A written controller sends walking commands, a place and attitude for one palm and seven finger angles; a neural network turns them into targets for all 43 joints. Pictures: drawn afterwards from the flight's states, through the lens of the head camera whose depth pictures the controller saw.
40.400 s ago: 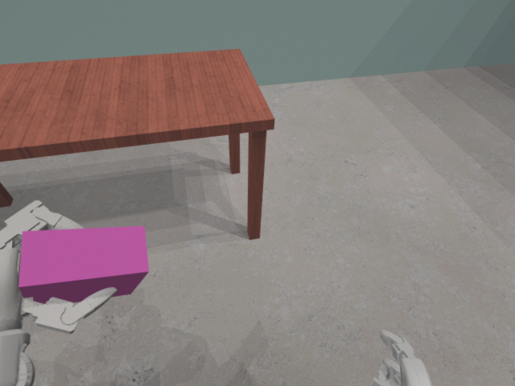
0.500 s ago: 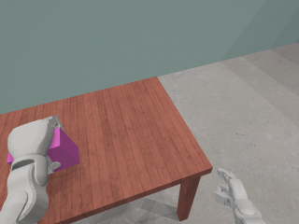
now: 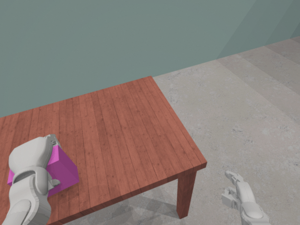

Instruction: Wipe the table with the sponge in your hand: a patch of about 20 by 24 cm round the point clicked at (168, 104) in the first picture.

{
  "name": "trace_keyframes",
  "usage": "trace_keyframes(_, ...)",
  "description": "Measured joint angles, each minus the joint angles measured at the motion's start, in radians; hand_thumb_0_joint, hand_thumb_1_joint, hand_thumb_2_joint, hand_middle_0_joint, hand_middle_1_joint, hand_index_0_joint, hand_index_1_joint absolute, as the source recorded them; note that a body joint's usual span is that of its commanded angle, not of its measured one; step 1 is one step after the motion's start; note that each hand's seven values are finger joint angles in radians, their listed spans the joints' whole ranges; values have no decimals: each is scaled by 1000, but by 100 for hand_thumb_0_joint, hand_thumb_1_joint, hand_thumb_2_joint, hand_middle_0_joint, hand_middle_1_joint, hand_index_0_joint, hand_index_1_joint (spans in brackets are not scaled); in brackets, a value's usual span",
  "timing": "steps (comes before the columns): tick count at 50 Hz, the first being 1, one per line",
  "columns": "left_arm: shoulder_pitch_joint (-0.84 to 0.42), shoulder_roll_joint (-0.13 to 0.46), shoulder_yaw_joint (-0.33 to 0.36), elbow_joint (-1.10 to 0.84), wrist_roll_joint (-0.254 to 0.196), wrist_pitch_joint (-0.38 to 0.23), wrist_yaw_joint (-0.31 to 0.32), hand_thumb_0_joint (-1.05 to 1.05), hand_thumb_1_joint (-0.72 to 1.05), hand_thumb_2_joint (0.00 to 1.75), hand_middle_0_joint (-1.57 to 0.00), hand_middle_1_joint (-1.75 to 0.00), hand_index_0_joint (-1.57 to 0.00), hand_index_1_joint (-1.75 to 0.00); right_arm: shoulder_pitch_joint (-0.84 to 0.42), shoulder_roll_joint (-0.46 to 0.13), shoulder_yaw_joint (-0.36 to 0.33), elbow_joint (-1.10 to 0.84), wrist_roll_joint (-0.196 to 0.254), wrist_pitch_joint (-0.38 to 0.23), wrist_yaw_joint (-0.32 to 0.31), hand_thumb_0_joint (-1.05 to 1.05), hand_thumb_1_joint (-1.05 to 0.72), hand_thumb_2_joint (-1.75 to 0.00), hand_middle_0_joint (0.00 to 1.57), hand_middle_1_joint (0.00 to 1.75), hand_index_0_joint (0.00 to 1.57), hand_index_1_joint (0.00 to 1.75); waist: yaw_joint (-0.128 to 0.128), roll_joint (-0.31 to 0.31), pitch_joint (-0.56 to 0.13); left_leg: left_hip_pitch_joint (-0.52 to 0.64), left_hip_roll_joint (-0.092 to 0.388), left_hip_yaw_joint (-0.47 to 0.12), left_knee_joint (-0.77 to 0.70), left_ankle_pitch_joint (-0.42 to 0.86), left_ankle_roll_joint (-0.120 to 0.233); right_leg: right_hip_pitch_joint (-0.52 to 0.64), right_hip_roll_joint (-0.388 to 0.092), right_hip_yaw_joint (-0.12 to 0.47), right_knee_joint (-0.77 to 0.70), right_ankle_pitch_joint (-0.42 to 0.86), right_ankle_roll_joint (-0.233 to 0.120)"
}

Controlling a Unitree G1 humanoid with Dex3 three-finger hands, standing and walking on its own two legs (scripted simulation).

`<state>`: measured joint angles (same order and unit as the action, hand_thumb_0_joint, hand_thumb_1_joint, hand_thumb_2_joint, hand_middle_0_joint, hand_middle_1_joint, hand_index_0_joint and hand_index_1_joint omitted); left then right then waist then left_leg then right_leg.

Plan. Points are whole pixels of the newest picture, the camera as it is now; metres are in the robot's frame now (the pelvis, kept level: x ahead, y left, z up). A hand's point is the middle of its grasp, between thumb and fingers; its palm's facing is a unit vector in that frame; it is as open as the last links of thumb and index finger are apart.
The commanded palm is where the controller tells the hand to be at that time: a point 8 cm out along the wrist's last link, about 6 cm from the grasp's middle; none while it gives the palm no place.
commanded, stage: move the sponge above the wiping area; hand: left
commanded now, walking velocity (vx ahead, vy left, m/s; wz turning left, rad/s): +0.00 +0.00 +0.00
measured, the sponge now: (50, 177) +0.20 +0.31 +0.03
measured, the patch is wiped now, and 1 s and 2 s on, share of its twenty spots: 0.00 0.00 0.00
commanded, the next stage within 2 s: none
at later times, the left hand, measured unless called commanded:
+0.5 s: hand (63, 174) +0.21 +0.27 +0.04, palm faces -0.11 -0.17 -0.98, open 9.6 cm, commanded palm +0.19 +0.28 +0.13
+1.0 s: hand (71, 173) +0.22 +0.25 +0.04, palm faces -0.04 -0.14 -0.99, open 9.6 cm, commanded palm +0.19 +0.26 +0.11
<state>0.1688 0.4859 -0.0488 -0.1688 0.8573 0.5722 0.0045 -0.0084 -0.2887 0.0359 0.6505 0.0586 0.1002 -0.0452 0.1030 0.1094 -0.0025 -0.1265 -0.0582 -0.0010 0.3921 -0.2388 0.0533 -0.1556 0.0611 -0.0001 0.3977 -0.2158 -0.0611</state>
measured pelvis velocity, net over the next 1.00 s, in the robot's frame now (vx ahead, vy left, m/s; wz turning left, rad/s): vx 0.01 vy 0.00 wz -0.02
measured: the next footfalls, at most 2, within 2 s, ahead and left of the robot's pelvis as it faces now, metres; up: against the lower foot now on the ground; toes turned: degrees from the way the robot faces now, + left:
none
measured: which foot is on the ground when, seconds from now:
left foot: down 0.00-1.00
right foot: down 0.00-1.00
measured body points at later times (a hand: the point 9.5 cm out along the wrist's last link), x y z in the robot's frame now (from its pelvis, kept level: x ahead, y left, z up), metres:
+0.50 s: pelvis -0.01 +0.00 +0.00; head -0.01 -0.04 +0.45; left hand +0.21 +0.28 +0.10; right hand +0.24 -0.22 -0.08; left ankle -0.02 +0.09 -0.74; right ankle +0.00 -0.08 -0.74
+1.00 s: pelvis +0.01 +0.00 +0.00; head +0.00 -0.03 +0.45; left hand +0.21 +0.26 +0.09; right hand +0.26 -0.20 -0.08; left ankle -0.02 +0.09 -0.74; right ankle +0.00 -0.08 -0.74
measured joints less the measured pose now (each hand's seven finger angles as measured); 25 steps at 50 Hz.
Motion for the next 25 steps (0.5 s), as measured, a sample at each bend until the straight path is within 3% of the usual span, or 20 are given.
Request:
trace_keyframes(4, 3, -17, -68, 6, 18, -89, -38, 0, -48, 108, -78, -139, -79, -139, 6, -5, -6, -5, -19, -17, -18, 1, -91, -90, 20, 30, 20, 30, 10, 0, 12, -9, -3, 0, 2, 8, 3, -12, -3, 0, 9, 3, 1)
trace_keyframes(7, 0, -11, -79, 0, 48, -192, -6, 0, -49, 108, -79, -139, -79, -139, 14, 14, -7, 8, -34, -28, -25, 1, -91, -90, 20, 30, 20, 30, 26, -15, 9, -8, 3, 10, 4, 6, -1, -14, 3, 9, 11, 6, -3)
trace_keyframes(9, -6, -3, -66, -2, 69, -229, 37, 0, -49, 108, -79, -139, -79, -139, 20, 30, -7, 16, -36, -32, -24, 1, -91, -90, 20, 30, 20, 30, 29, -24, 1, -6, 8, 17, 8, 2, -5, -13, 9, 15, 11, 7, -7)
trace_keyframes(11, -19, 1, -41, 12, 74, -230, 80, 0, -49, 108, -79, -139, -80, -139, 22, 41, -4, 26, -29, -31, -18, 1, -91, -90, 20, 30, 20, 30, 27, -27, -8, -2, 12, 21, 7, -1, -8, -9, 13, 20, 9, 8, -10)
trace_keyframes(14, -42, -5, 0, 50, 42, -160, 116, 0, -49, 108, -79, -139, -79, -139, 16, 47, 1, 38, -12, -23, -7, 1, -91, -90, 20, 30, 20, 30, 13, -23, -15, 5, 14, 21, 4, 1, -10, -3, 14, 20, 4, 10, -9)
trace_keyframes(19, -44, -21, -2, 102, 7, -23, 62, 0, -49, 108, -78, -139, -79, -139, 1, 23, 5, 28, 6, -9, -4, 1, -91, -90, 20, 30, 21, 30, -8, -5, -11, 2, 7, 12, -2, 8, -6, -3, 7, 12, 2, 11, -5)
trace_keyframes(22, -27, -34, -46, 104, 11, -36, 7, 0, -49, 108, -78, -140, -79, -139, 2, 5, -1, 14, -1, -15, -12, 1, -91, -90, 20, 30, 21, 30, -6, 1, -1, -6, 1, 5, 1, 10, -1, -9, 1, 5, 6, 9, -1)
trace_keyframes(25, -14, -46, -85, 86, 27, -126, -8, 0, -49, 108, -78, -139, -79, -139, 12, 2, -12, 8, -19, -30, -21, 1, -91, -90, 20, 30, 20, 30, 10, -8, 5, -11, 0, 3, 7, 8, 1, -14, 0, 2, 12, 6, -1)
